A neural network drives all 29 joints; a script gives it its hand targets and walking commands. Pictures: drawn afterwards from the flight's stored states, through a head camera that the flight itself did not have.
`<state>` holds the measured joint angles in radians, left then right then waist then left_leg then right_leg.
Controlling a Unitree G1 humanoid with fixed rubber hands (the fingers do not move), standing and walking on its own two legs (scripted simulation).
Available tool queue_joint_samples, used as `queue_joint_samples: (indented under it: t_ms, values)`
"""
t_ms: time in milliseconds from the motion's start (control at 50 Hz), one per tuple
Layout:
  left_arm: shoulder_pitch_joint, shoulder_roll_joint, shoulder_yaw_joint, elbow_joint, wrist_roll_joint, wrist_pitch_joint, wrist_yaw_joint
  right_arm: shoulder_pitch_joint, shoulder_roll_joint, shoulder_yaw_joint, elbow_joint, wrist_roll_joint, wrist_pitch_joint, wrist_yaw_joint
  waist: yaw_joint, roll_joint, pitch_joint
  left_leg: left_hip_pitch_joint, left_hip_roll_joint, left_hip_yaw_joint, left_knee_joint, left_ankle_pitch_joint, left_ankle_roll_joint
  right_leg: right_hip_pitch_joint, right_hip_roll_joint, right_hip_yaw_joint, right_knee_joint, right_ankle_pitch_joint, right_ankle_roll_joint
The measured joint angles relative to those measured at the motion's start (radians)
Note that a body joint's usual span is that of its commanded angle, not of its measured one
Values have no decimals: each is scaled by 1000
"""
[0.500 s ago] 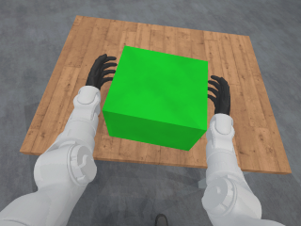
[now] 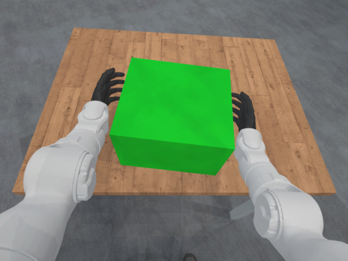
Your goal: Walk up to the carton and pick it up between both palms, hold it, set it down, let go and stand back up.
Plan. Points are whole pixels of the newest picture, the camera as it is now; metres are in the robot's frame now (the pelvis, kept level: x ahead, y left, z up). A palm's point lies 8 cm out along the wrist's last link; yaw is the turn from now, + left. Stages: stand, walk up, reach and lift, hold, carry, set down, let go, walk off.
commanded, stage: set down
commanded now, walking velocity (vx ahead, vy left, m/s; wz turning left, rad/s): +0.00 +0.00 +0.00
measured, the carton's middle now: (174, 117) +0.45 -0.04 +0.00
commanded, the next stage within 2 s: none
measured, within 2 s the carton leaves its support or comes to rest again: neither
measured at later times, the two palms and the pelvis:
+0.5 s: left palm (79, 97) +0.47 +0.17 +0.08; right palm (272, 115) +0.40 -0.26 +0.07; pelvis -0.05 -0.01 -0.03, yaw +1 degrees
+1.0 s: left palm (68, 76) +0.46 +0.17 +0.15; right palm (280, 100) +0.40 -0.24 +0.13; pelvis -0.05 -0.03 -0.01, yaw +2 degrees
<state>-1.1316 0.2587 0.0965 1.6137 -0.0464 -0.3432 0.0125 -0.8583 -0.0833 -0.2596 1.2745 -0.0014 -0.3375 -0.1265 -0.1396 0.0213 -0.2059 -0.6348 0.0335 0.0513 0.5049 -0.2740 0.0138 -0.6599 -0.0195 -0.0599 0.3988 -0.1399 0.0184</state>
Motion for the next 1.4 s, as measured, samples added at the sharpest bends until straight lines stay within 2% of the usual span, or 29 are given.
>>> queue_joint_samples:
  t_ms: [80,180,340,440,560,740,900,1120,1280,1400]
  values:
    - [-53,14,-100,79,-85,-25,1,-63,-37,77,76,104,-11,-2,-3,3,-29,-73,1,-17,65,-20,-6,-66,1,-4,55,-19,0]
    - [-96,53,-190,112,-163,-13,-8,-155,-95,141,156,214,-5,2,1,1,-31,-130,8,-41,141,-42,-29,-116,13,-1,104,-26,-5]
    - [-134,120,-326,90,-303,4,-37,-204,-187,274,135,383,73,37,-11,-14,-38,-196,-2,-58,187,-39,-17,-193,7,-3,177,-33,-12]
    - [-146,143,-390,71,-366,46,-53,-212,-202,305,101,425,140,57,-15,-14,-40,-228,-6,-66,201,-27,-22,-228,3,-7,200,-28,-18]
    - [-186,164,-415,18,-410,78,-60,-234,-192,279,3,408,185,42,-19,-10,-60,-267,-12,-70,212,-13,-27,-273,-2,-8,228,-24,-25]
    - [-262,186,-403,76,-405,154,-83,-290,-161,232,-18,350,293,-4,-49,-20,-36,-192,-16,-82,165,12,-39,-204,-4,-16,203,-15,-37]
    - [-231,217,-368,34,-388,196,-93,-258,-138,251,-77,357,348,-38,-57,-34,-1,-78,-15,-87,96,31,-45,-95,0,-19,146,-4,-41]
    - [-137,211,-320,-88,-362,282,-103,-169,-122,243,-173,354,406,-78,-35,-24,38,68,-8,-90,24,36,-43,61,12,-20,52,11,-36]
    - [-21,182,-222,-211,-263,312,-117,-85,-135,269,-224,372,398,-87,-9,-33,77,195,-5,-80,-25,33,-35,189,17,-8,-7,19,-27]
    - [93,164,-202,-305,-244,336,-113,18,-141,283,-260,398,392,-84,18,-38,118,268,-7,-76,-45,31,-28,268,18,-2,-43,27,-19]
